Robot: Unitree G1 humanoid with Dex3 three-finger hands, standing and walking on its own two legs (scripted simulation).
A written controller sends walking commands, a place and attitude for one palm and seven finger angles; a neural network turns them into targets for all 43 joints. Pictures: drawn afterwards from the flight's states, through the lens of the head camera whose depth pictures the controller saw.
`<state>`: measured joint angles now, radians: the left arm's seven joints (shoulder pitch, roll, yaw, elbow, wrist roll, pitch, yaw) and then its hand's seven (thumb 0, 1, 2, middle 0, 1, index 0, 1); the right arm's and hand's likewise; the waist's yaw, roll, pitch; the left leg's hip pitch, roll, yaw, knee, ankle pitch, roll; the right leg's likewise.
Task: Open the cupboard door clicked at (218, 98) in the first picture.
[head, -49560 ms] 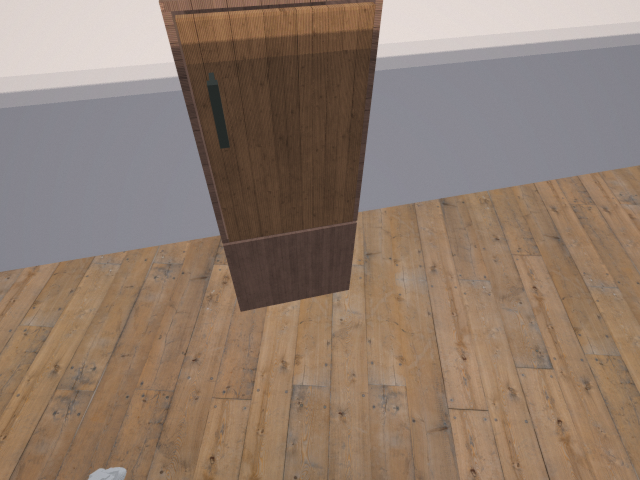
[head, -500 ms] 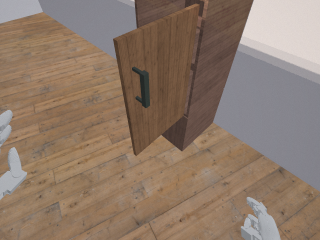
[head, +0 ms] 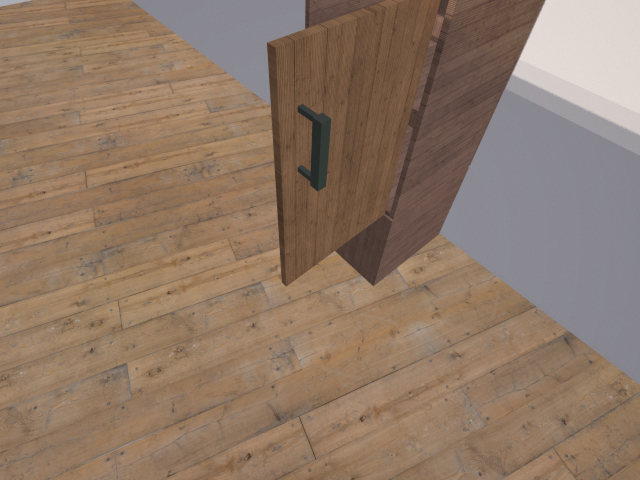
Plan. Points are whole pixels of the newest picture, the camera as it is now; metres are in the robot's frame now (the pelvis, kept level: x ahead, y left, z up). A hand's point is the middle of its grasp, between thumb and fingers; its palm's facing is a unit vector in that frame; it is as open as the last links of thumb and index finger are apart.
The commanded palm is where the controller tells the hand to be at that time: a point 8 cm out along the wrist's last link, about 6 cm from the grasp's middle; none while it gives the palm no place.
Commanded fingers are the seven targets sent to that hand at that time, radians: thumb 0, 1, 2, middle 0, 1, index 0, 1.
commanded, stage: let the arm hang, fingers relaxed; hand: left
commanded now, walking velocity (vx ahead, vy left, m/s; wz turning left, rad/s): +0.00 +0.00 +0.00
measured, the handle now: (311, 148) +0.59 +0.05 +0.06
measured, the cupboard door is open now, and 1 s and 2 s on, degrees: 92 92 92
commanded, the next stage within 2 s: look to check the result in 0.74 s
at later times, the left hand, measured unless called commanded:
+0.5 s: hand out of the picture -0.02 +0.17 -0.17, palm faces +0.04 -0.98 -0.18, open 7.4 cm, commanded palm none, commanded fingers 0.00 0.90 0.90 -0.20 -0.30 -0.20 -0.30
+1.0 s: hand out of the picture +0.00 +0.17 -0.17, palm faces +0.03 -0.98 -0.21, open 7.4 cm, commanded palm none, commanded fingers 0.00 0.90 0.90 -0.20 -0.30 -0.20 -0.30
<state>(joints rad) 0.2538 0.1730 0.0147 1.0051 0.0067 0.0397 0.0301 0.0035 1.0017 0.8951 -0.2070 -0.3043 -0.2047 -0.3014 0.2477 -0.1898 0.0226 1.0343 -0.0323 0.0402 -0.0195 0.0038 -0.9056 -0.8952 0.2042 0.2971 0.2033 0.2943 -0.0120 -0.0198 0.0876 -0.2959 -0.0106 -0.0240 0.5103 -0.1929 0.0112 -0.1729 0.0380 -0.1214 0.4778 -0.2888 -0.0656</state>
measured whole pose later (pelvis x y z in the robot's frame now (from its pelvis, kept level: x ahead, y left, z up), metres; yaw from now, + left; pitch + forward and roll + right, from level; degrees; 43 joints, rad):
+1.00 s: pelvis +0.01 +0.00 +0.01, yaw -1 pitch -2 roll +0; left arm 0.29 0.13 0.01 1.15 0.00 -0.01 0.04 0.01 0.91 0.90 -0.20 -0.30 -0.20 -0.30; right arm 0.26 -0.15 0.01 1.16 -0.02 0.02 -0.04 0.00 -0.91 -0.90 0.20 0.30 0.20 0.29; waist -0.01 0.03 0.06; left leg -0.21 -0.02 -0.01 0.41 -0.17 0.01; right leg -0.10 0.03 -0.10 0.40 -0.27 -0.07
